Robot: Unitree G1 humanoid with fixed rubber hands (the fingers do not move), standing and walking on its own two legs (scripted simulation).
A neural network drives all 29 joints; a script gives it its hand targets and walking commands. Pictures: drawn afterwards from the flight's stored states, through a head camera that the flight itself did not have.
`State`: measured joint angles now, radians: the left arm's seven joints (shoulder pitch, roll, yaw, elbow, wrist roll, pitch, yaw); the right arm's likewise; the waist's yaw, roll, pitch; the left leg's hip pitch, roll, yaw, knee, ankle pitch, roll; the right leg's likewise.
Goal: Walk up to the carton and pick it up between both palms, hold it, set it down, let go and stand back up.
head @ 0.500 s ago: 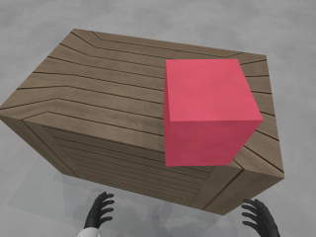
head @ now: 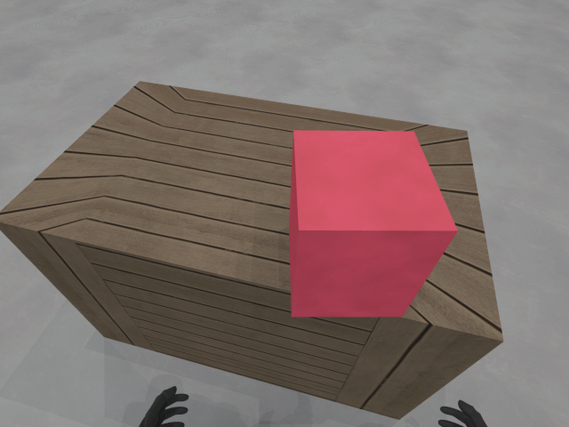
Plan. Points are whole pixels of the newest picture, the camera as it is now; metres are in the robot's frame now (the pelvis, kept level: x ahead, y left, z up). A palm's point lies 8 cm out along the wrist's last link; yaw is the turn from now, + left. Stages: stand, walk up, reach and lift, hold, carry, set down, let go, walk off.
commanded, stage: stand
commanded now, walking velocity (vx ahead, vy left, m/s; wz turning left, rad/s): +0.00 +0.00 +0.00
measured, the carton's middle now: (350, 227) +0.43 -0.10 +0.02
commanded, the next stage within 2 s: none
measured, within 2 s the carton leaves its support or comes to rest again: neither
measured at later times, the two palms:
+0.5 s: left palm out of the picture +0.09 +0.23 -0.12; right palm out of the picture +0.08 -0.26 -0.11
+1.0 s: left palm out of the picture +0.03 +0.23 -0.13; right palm out of the picture +0.02 -0.26 -0.12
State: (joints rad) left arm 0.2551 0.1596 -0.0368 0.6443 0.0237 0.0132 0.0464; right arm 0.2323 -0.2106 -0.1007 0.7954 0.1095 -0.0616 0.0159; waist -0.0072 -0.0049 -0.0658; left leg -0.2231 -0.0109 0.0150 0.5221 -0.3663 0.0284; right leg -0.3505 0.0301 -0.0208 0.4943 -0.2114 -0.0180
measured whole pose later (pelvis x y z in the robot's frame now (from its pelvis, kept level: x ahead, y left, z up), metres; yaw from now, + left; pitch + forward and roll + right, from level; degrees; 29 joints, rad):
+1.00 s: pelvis -0.04 +0.00 +0.00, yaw +0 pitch +0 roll -1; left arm 0.25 0.21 -0.04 0.98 0.02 -0.04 0.04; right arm 0.26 -0.22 -0.10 1.02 0.11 -0.03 0.01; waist -0.01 -0.01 -0.11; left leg -0.21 -0.01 0.01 0.52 -0.32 0.03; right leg -0.31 0.03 -0.02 0.45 -0.14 -0.02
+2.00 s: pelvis -0.05 +0.00 +0.00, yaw +0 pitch -1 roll -1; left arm 0.25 0.22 -0.04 1.03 0.02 -0.04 0.03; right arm 0.26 -0.23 -0.10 1.07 0.11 -0.03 0.01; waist -0.01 -0.01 -0.02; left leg -0.21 -0.02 0.01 0.52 -0.31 0.03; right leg -0.30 0.02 -0.02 0.43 -0.12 -0.02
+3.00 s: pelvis -0.04 +0.00 +0.00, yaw +1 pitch -1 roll -1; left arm 0.23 0.22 -0.04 1.03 0.02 -0.04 0.02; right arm 0.25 -0.23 -0.10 1.07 0.11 -0.03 0.01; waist -0.01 -0.01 -0.01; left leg -0.20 -0.01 0.01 0.52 -0.31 0.03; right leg -0.29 0.03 -0.03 0.42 -0.12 -0.02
